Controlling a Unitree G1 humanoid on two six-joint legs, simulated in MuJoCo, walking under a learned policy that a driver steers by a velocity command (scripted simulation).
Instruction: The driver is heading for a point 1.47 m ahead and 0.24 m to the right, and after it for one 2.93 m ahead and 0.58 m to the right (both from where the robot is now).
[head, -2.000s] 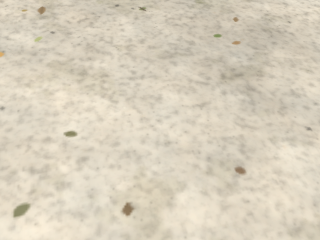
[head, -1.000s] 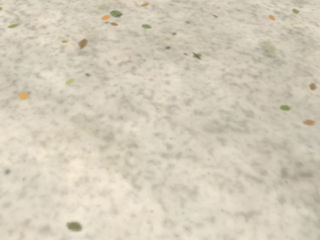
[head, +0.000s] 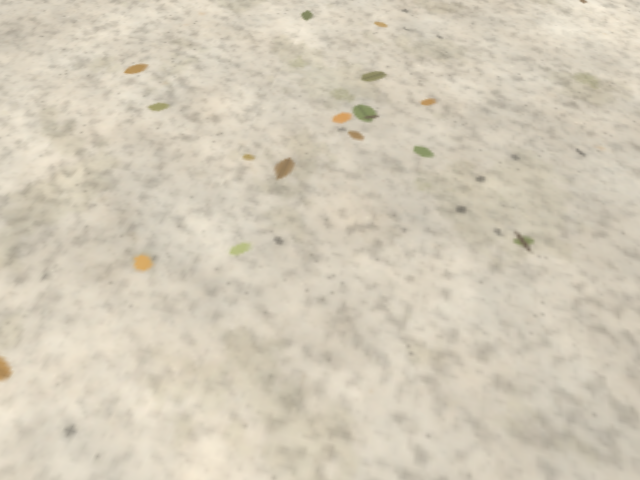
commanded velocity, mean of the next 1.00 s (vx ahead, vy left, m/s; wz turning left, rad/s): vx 0.00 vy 0.00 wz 0.01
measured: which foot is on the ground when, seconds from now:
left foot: down 0.00-1.00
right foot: down 0.00-1.00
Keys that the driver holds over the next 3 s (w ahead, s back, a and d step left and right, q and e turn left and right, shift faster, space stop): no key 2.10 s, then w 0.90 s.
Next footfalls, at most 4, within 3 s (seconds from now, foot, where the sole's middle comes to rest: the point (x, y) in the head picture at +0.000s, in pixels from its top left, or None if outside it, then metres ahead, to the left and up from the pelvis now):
2.84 left None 0.49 0.11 -0.77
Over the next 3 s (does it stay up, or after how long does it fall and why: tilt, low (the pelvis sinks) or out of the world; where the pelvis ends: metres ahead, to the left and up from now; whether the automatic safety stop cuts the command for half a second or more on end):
stays up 0.39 0.03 0.00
